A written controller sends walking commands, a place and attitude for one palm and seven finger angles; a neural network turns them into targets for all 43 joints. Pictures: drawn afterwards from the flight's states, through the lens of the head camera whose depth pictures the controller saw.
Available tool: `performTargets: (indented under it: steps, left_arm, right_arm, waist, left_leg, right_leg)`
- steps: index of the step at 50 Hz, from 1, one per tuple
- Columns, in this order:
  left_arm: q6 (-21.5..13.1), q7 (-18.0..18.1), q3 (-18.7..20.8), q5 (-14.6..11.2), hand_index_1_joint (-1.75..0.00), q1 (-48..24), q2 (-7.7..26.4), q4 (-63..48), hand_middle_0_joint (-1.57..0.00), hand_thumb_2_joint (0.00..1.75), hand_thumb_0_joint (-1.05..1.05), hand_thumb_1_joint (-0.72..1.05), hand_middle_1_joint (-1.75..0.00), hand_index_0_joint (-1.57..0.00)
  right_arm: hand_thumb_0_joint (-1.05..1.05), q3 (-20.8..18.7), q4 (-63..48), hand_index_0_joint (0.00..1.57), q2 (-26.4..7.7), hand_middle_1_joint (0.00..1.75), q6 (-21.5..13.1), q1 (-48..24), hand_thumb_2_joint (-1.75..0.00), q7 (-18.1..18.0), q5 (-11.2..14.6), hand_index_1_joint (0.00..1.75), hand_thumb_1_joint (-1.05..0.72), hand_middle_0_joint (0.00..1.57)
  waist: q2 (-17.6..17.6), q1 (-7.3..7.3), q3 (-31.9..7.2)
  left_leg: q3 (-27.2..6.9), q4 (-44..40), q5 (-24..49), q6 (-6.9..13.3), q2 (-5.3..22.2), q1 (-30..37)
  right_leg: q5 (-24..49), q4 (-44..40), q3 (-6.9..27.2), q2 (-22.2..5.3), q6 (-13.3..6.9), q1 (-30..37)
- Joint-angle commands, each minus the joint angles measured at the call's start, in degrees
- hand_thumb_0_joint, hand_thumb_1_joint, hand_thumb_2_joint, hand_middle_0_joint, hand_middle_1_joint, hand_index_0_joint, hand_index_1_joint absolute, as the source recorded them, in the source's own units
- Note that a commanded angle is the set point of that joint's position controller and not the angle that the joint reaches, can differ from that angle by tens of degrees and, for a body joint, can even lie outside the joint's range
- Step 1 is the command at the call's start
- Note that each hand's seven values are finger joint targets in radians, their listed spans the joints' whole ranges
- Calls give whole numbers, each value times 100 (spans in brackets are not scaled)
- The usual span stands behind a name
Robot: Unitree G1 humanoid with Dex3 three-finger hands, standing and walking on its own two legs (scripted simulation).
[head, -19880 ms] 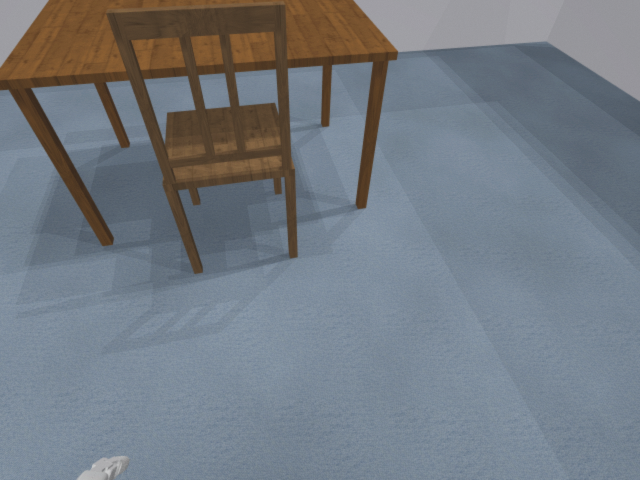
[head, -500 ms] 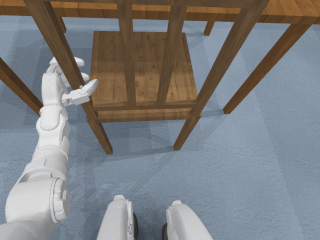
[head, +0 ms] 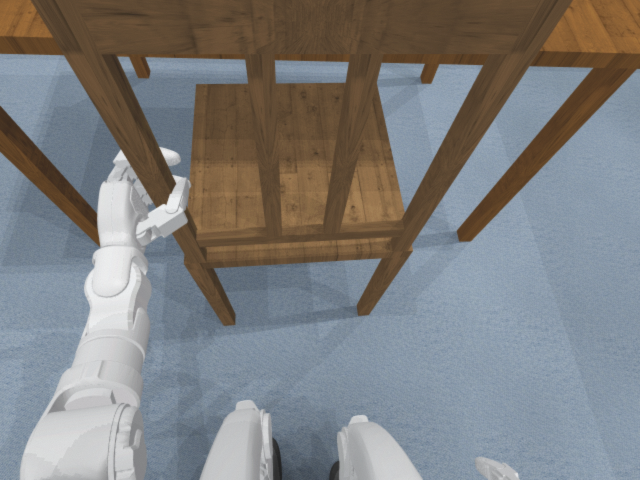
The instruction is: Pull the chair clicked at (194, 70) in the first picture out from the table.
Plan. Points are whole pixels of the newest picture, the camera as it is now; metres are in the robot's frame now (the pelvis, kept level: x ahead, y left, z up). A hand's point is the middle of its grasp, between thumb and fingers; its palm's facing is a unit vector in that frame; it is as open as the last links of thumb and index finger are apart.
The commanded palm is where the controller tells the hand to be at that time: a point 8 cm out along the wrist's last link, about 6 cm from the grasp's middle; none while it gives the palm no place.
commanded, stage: hook a spindle and tug to test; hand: left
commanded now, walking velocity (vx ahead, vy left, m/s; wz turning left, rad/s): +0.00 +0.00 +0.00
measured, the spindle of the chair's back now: (269, 167) +0.48 +0.05 +0.05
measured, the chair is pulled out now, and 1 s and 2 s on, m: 0.01 0.08 0.23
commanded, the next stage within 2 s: step backward, pulling the chair out in 0.24 s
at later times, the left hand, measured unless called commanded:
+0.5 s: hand (177, 222) +0.42 +0.16 +0.03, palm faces +0.11 -0.99 -0.10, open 6.2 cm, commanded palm +0.40 +0.21 +0.03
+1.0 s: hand (198, 270) +0.35 +0.13 +0.04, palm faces +0.06 -0.99 -0.15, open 6.0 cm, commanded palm +0.33 +0.18 +0.04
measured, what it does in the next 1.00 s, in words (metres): rises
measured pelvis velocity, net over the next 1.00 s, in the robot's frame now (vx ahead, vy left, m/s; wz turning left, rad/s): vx -0.04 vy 0.00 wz -0.05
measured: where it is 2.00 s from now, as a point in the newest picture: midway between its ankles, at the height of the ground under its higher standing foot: outside the picture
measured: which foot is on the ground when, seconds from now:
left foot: down 0.00-1.00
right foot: down 0.00-1.00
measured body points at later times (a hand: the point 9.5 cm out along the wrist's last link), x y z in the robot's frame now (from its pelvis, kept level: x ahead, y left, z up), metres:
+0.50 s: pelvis +0.00 +0.00 +0.05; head +0.11 +0.00 +0.49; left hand +0.40 +0.21 +0.04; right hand +0.07 -0.25 -0.08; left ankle +0.04 +0.09 -0.63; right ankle -0.03 -0.10 -0.63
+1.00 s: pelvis -0.04 +0.00 +0.10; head +0.07 -0.02 +0.53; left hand +0.34 +0.18 +0.05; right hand +0.01 -0.25 -0.05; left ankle +0.04 +0.09 -0.63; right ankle -0.04 -0.11 -0.63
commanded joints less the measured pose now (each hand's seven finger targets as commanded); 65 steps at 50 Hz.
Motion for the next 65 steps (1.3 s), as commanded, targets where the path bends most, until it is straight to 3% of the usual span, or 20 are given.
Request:
performTargets:
  steps: [1,8,15,17,18,19,21,22,24,28,38,40,42,48,51,54,56,58,61,65]
  left_arm:
    - [-461,-156,-72,58,-145,-1167,896,-1306,-50,90,0,90,-145,-50]
    - [-402,-173,-51,-40,-145,-640,889,-1498,-50,90,0,90,-145,-50]
    - [-479,-179,63,-48,-145,-883,1000,-1462,-50,90,0,90,-145,-50]
    - [-523,-173,-45,-23,-145,-1477,994,-1496,-50,90,0,90,-145,-50]
    - [138,472,38,553,-145,-2573,2352,-2681,-50,90,0,90,-145,-50]
    - [528,763,-207,542,-145,-2452,1852,-2702,-50,90,0,90,-145,-50]
    - [1039,1000,-390,560,-145,-1538,1417,-2239,-50,90,0,90,-145,-50]
    - [1365,1037,-650,576,-145,-887,1062,-1411,-50,90,0,90,-145,-50]
    - [1625,1191,-919,585,-145,-990,784,-953,-50,90,0,90,-145,-50]
    - [1588,1316,-1013,669,-145,-1741,762,-162,-50,90,0,90,-145,-50]
    - [1337,1115,-1180,574,-145,-1940,478,379,-50,90,0,90,-145,-50]
    - [1303,1113,-1136,571,-145,-1763,456,248,-50,90,0,90,-145,-50]
    - [1301,1102,-1030,572,-145,-1447,519,152,-50,90,0,90,-145,-50]
    - [1242,1077,-937,662,-145,-1346,625,-37,-50,90,0,90,-145,-50]
    - [1275,1131,-793,575,-145,-1274,802,33,-50,90,0,90,-145,-50]
    - [1278,1197,-997,519,-145,-1587,804,59,-50,90,0,90,-145,-50]
    - [1355,1288,-921,534,-145,-1673,1022,296,-50,90,0,90,-145,-50]
    - [1429,1335,-1086,588,-145,-1763,828,235,-50,90,0,90,-145,-50]
    - [1513,1350,-1047,592,-145,-1547,803,319,-50,90,0,90,-145,-50]
    - [1583,1314,-1180,528,-145,-1484,487,247,-50,90,0,90,-145,-50]
  right_arm:
    - [0,-368,-413,20,-947,30,-138,716,-90,-47,41,30,-90,20]
    - [0,-361,-482,20,-933,30,-185,596,-90,-58,68,30,-90,20]
    - [0,-346,-405,20,-918,30,-269,536,-90,-110,70,30,-90,20]
    - [0,-331,-366,20,-918,30,-295,524,-90,-137,68,30,-90,20]
    - [0,-267,-793,20,-801,30,50,746,-90,-308,411,30,-90,20]
    - [0,-299,-902,20,-711,30,75,790,-90,-469,468,30,-90,20]
    - [0,-261,-880,20,-759,30,120,704,-90,-614,484,30,-90,20]
    - [0,-222,-769,20,-771,30,209,510,-90,-645,486,30,-90,20]
    - [0,-223,-611,20,-825,30,263,571,-90,-743,507,30,-90,20]
    - [0,-239,-302,20,-924,30,227,704,-90,-868,431,30,-90,20]
    - [0,-354,124,20,-858,30,-334,458,-90,-897,232,30,-90,20]
    - [0,-348,114,20,-830,30,-453,361,-90,-862,180,30,-90,20]
    - [0,-346,115,20,-834,30,-524,334,-90,-840,174,30,-90,20]
    - [0,-353,133,20,-921,30,-671,146,-90,-823,190,30,-90,20]
    - [0,-424,189,20,-968,30,-780,207,-90,-884,294,30,-90,20]
    - [0,-411,268,20,-865,30,-878,163,-90,-924,395,30,-90,20]
    - [0,-396,348,20,-927,30,-905,-40,-90,-948,443,30,-90,20]
    - [0,-355,391,20,-907,30,-931,-263,-90,-923,419,30,-90,20]
    - [0,-318,601,20,-922,30,-986,-243,-90,-934,410,30,-90,20]
    - [0,-332,580,20,-897,30,-975,-200,-90,-958,443,30,-90,20]
  waist:
    - [336,46,-2834]
    - [188,130,-2760]
    - [257,103,-2583]
    - [318,-36,-2557]
    - [964,368,-4173]
    - [1101,235,-3762]
    - [698,248,-3309]
    - [525,236,-2465]
    - [-106,188,-1926]
    - [124,185,-1857]
    - [1285,298,-1295]
    - [1214,329,-1306]
    - [722,349,-1368]
    - [773,334,-1124]
    - [332,391,-1283]
    - [-446,278,-1084]
    - [-505,406,-698]
    - [-306,550,-573]
    - [-262,537,-706]
    - [-706,562,-909]
  left_leg:
    - [-555,-464,3022,-125,-48,3105]
    - [-491,-516,2937,-125,-76,2959]
    - [-464,-471,2635,-129,-85,2780]
    - [-472,-421,2509,-113,-83,2703]
    - [-358,-1468,2403,-50,50,4499]
    - [-304,-1723,2521,-27,-20,4704]
    - [-359,-1878,2836,6,18,4576]
    - [-538,-2252,2212,-38,129,4076]
    - [-511,-2408,2340,38,208,4035]
    - [-510,-2806,4008,32,392,5013]
    - [-1637,-4185,5397,215,1384,6868]
    - [-1681,-4225,5555,263,1503,6985]
    - [-1568,-4061,6039,354,1596,7128]
    - [-1150,-3982,4947,226,1422,6340]
    - [-910,-3823,3826,81,1121,5799]
    - [-292,-3293,2081,-305,459,5305]
    - [-397,-2529,390,-453,94,4746]
    - [-680,-1972,139,-471,6,4312]
    - [-974,-2005,199,-490,16,4055]
    - [-888,-2409,148,-535,-14,4017]
  right_leg:
    - [3158,-751,254,-47,53,650]
    - [3314,-816,292,-62,76,904]
    - [3043,-808,331,-71,78,806]
    - [2949,-787,354,-81,96,681]
    - [3218,-1977,1052,-545,133,3054]
    - [3913,-2314,964,-502,221,3286]
    - [4485,-2393,862,-523,319,3187]
    - [3502,-2581,738,-568,279,2976]
    - [3912,-2859,835,-639,473,3235]
    - [5119,-3137,761,-710,600,3518]
    - [942,-2540,589,-408,211,2730]
    - [862,-2445,629,-461,194,2817]
    - [1092,-2699,622,-466,211,3098]
    - [2109,-3669,501,-571,207,4110]
    - [3222,-4092,630,-688,153,4664]
    - [4251,-4590,1439,-1567,12,4739]
    - [4121,-4962,2042,-2175,-198,4643]
    - [4271,-4972,2120,-2390,-253,4862]
    - [5342,-4515,1801,-2438,-402,5523]
    - [6400,-4333,1591,-2375,-290,6223]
